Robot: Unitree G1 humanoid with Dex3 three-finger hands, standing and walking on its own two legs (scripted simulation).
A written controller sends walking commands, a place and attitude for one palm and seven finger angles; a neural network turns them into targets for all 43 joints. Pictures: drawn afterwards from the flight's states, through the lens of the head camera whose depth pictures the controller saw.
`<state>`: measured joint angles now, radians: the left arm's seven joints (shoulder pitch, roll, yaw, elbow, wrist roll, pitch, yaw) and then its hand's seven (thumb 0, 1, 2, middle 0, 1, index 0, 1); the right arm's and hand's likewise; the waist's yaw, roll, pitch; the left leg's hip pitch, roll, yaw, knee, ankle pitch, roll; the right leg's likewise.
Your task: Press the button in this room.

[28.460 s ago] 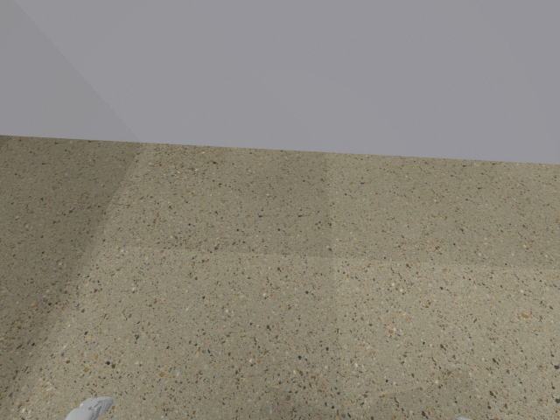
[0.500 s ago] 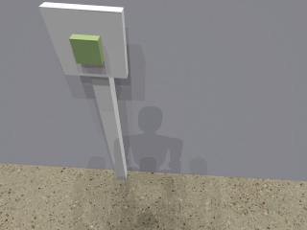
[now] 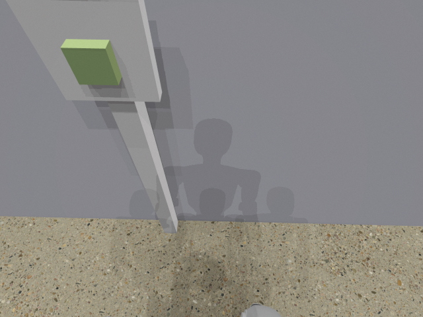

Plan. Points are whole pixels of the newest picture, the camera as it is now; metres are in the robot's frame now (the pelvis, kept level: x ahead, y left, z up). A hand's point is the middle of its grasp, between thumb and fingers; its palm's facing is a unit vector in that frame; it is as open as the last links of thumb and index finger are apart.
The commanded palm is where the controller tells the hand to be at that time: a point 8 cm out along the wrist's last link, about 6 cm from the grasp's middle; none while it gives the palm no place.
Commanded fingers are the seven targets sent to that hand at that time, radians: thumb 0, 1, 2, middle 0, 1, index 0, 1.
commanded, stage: come to a stop and stand still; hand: left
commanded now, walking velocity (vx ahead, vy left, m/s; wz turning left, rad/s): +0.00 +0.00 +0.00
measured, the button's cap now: (94, 62) +0.47 +0.23 +0.21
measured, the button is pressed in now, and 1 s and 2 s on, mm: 0 0 0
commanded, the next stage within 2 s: look again from close up in 0.40 s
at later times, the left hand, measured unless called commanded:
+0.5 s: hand out of the picture +0.03 +0.18 -0.15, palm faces +0.06 -0.96 -0.26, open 7.4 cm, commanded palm none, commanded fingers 0.00 0.90 0.90 -0.20 -0.30 -0.20 -0.30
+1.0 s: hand out of the picture +0.02 +0.16 -0.16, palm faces +0.03 -0.98 -0.20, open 7.4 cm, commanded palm none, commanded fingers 0.00 0.90 0.90 -0.20 -0.30 -0.20 -0.30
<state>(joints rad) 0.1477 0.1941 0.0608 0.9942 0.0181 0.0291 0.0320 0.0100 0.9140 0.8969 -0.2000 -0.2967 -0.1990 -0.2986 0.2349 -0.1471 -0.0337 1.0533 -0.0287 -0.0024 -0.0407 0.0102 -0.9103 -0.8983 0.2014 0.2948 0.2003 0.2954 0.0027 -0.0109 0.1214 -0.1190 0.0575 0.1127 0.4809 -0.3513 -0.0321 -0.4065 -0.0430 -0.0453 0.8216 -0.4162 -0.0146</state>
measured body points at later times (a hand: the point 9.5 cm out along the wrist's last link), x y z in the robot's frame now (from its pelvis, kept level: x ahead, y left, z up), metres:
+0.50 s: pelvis -0.01 -0.03 +0.00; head -0.02 -0.04 +0.45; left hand +0.03 +0.23 -0.13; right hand +0.03 -0.27 -0.15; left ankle +0.00 +0.10 -0.73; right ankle +0.03 -0.11 -0.73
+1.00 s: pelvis +0.00 -0.02 +0.01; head +0.00 -0.02 +0.46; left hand +0.02 +0.22 -0.15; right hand +0.00 -0.24 -0.15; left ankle +0.00 +0.10 -0.73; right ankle +0.03 -0.11 -0.73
